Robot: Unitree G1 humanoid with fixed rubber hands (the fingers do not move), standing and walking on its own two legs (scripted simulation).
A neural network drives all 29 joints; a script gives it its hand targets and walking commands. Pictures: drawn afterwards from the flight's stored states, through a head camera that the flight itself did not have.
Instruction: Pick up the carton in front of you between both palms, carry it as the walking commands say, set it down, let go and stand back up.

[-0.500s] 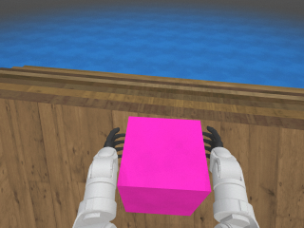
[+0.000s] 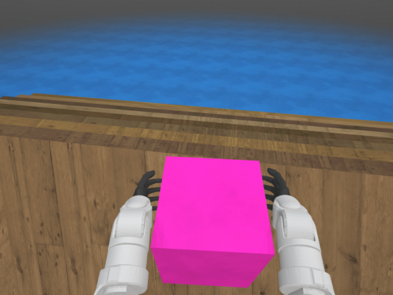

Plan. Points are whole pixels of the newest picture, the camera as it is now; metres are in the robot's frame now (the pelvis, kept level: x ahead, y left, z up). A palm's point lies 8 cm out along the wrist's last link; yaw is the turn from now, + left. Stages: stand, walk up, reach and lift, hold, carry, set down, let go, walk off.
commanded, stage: hold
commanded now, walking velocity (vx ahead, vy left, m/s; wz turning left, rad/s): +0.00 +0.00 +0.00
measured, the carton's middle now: (208, 224) +0.28 +0.00 -0.04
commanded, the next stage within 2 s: carry in 1.26 s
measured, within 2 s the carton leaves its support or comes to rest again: neither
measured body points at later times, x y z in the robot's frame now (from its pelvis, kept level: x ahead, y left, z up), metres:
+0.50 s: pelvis -0.01 +0.00 +0.00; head -0.06 +0.00 +0.45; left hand +0.29 +0.15 +0.04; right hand +0.30 -0.15 +0.05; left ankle +0.01 +0.13 -0.75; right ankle +0.00 -0.13 -0.75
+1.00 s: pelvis +0.00 +0.00 +0.00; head -0.06 +0.00 +0.45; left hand +0.29 +0.15 +0.04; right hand +0.30 -0.15 +0.05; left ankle +0.01 +0.13 -0.75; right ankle +0.00 -0.13 -0.75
